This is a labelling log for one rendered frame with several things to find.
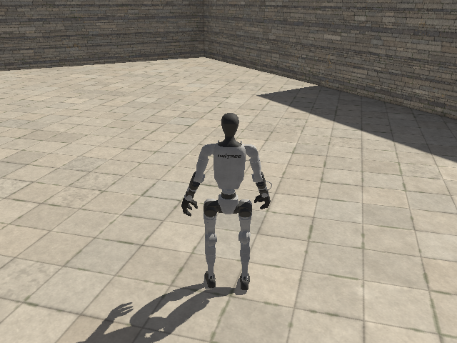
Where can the robot right upper arm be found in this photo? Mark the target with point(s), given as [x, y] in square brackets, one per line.
[252, 152]

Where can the right robot foot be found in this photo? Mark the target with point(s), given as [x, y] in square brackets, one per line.
[244, 283]

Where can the robot right shin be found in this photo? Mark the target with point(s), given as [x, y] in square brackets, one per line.
[245, 257]

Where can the left robot hand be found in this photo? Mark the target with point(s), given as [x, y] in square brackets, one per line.
[185, 205]

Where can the robot left upper arm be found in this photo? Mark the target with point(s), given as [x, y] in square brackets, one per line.
[207, 150]

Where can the right robot hand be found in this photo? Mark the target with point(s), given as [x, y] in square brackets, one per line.
[267, 200]

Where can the left robot forearm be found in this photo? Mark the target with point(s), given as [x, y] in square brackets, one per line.
[193, 186]

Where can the right robot forearm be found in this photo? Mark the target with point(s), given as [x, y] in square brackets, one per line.
[262, 187]

